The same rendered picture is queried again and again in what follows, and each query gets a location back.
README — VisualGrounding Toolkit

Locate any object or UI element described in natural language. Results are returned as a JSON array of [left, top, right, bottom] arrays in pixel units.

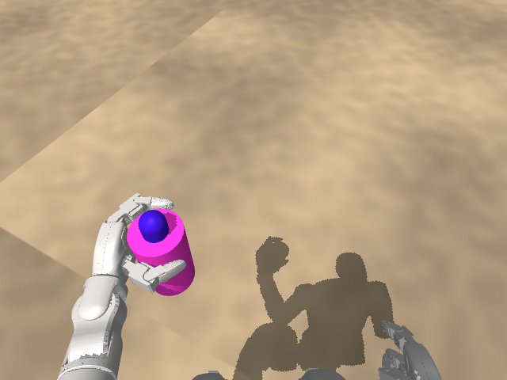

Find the bottle
[[127, 209, 195, 296]]

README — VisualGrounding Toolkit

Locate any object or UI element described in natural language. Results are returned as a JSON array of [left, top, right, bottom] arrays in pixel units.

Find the left robot hand
[[92, 193, 186, 293]]

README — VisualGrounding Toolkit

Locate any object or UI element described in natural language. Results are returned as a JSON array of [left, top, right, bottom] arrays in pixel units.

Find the right robot hand
[[378, 320, 442, 380]]

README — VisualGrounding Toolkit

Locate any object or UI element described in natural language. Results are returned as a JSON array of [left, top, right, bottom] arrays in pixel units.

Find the left robot arm
[[57, 274, 128, 380]]

